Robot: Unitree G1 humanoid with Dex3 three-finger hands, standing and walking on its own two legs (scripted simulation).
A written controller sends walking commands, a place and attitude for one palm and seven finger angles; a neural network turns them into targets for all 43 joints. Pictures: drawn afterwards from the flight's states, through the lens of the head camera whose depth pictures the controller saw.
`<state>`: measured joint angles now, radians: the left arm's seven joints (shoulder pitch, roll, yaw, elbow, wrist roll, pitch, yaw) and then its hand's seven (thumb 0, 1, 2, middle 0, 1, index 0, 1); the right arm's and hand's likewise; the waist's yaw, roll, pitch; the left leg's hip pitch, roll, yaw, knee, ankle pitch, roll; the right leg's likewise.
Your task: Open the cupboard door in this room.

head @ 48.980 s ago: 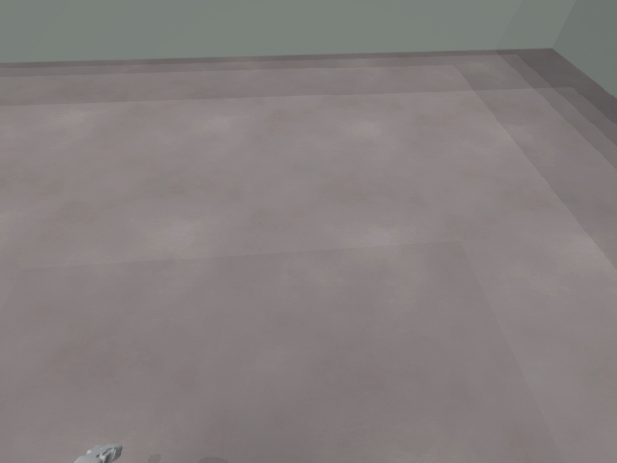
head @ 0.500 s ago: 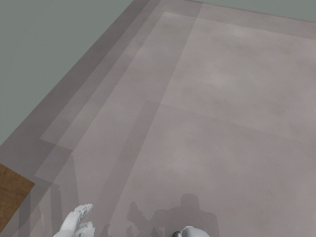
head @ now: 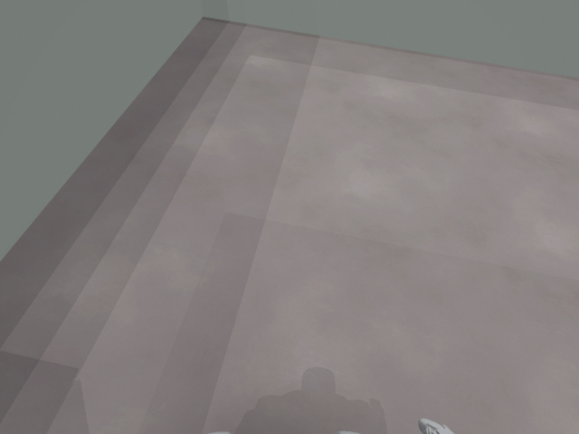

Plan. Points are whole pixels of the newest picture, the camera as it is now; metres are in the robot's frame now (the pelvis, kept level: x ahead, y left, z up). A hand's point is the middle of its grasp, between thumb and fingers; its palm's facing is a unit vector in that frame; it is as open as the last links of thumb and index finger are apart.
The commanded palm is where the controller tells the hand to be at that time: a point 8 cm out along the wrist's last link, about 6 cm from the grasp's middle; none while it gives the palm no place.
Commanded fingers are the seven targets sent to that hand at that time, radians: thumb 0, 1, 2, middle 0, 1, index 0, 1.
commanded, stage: walk to a spot facing it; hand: left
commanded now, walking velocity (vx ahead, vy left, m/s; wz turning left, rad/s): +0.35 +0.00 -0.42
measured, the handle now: out of the picture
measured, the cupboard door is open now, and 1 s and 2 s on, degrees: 39 39 39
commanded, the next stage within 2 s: turn to face it in 0.56 s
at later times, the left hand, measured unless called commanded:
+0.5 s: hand (249, 304) +0.35 +0.10 -0.16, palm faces -0.17 -0.96 -0.22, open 7.3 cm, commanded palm none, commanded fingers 0.00 0.90 0.90 -0.20 -0.30 -0.20 -0.30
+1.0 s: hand (268, 223) +0.55 +0.08 -0.16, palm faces -0.04 -0.98 -0.21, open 7.3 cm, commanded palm none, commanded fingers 0.00 0.90 0.90 -0.20 -0.30 -0.20 -0.30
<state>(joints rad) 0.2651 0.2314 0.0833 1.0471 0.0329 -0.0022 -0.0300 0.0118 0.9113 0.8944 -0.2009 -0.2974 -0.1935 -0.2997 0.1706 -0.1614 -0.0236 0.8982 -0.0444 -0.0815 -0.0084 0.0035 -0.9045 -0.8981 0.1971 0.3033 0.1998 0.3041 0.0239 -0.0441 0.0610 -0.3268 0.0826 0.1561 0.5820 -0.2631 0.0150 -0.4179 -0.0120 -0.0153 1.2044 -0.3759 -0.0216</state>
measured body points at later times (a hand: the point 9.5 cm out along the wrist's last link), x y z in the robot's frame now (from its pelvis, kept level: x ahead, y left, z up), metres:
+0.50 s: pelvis +0.24 -0.07 +0.01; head +0.28 -0.08 +0.46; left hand +0.36 +0.15 -0.14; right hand +0.17 -0.30 -0.15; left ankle +0.25 +0.08 -0.66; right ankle +0.21 -0.15 -0.73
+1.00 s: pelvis +0.44 -0.10 +0.01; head +0.48 -0.10 +0.45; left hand +0.55 +0.13 -0.14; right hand +0.45 -0.33 -0.15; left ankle +0.48 +0.01 -0.73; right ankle +0.44 -0.23 -0.70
